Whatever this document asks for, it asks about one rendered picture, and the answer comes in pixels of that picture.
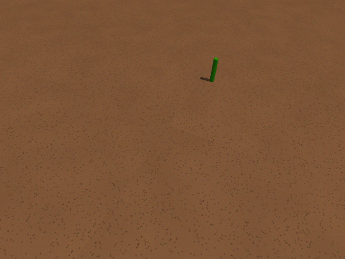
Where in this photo can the can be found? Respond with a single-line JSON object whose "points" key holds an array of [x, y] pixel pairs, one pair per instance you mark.
{"points": [[214, 67]]}

